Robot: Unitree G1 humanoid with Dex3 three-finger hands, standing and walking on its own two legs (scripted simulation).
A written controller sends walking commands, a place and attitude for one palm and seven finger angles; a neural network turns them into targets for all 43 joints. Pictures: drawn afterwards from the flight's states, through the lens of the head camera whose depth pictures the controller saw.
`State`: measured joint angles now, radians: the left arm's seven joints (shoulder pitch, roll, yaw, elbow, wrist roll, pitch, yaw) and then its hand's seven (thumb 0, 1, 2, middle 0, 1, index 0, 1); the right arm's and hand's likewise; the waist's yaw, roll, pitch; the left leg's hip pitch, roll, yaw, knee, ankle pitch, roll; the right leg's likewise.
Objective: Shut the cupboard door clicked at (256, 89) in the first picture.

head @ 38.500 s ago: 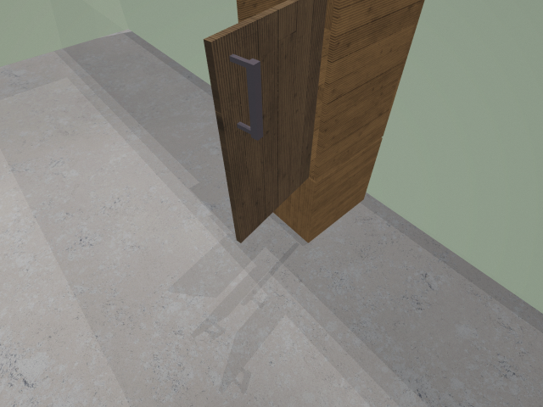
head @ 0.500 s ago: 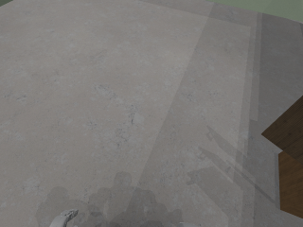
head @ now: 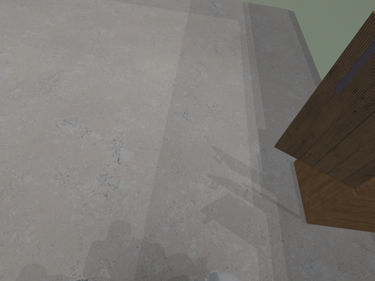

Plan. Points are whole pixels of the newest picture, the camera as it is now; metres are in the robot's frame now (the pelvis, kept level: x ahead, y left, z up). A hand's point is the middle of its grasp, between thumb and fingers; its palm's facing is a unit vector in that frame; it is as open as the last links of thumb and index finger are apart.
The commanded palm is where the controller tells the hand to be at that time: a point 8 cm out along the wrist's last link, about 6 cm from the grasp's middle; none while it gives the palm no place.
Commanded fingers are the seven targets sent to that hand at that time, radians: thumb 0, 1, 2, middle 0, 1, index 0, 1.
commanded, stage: turn to face it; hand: left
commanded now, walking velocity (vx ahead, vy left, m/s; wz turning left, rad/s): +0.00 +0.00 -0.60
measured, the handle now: (356, 65) +0.66 -0.41 +0.13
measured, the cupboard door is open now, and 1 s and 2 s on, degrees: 63 63 63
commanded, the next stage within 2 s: take the last steps up to it in 0.76 s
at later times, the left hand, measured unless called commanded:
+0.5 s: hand (128, 264) +0.17 +0.14 -0.16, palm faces -0.27 -0.93 -0.24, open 7.4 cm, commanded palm none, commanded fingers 0.00 0.90 0.90 -0.20 -0.30 -0.20 -0.30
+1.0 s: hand (146, 243) +0.22 +0.11 -0.17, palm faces -0.42 -0.88 -0.22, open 7.4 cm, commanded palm none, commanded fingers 0.00 0.90 0.90 -0.20 -0.30 -0.20 -0.30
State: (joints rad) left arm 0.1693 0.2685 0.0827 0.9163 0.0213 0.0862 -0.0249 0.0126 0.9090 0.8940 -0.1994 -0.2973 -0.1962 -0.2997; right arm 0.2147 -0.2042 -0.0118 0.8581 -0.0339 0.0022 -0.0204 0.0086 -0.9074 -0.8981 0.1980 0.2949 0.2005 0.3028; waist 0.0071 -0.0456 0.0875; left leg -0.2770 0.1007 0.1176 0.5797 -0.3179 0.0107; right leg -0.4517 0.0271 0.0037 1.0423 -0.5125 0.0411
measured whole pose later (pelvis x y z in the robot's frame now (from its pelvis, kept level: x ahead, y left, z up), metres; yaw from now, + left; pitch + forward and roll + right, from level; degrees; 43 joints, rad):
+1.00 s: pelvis +0.06 -0.04 -0.01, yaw -26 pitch +0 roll -2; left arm 0.18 0.21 0.06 0.97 0.03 0.04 -0.01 0.01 0.91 0.89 -0.20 -0.30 -0.19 -0.30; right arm 0.29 -0.21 -0.05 1.00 -0.02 0.05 -0.01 0.01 -0.91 -0.90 0.20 0.30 0.20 0.30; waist -0.02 0.04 0.04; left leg -0.32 0.10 0.09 0.80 -0.50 -0.03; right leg -0.21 0.02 -0.05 0.52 -0.30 -0.02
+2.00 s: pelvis +0.22 -0.22 +0.00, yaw -35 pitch +1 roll +0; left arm 0.12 0.16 0.04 1.01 0.03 0.00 0.04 0.00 0.93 0.89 -0.20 -0.30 -0.20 -0.30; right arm 0.14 -0.21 -0.06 0.99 -0.01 0.05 -0.02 0.01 -0.91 -0.90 0.19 0.29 0.20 0.30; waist 0.00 0.02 0.09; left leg -0.47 0.00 0.01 1.03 -0.48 -0.06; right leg -0.29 -0.02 -0.10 0.45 -0.17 -0.04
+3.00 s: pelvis +0.21 -0.20 +0.00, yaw -36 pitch -1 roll +0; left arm 0.29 0.18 -0.01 1.05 0.01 -0.01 0.04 0.01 0.91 0.89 -0.20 -0.30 -0.20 -0.30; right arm 0.32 -0.15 0.01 1.08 -0.02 -0.01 -0.01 0.01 -0.92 -0.90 0.20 0.29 0.20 0.30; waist -0.02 0.02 0.01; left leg -0.26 0.03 0.02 0.52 -0.25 -0.03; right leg -0.17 0.01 0.02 0.53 -0.35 -0.01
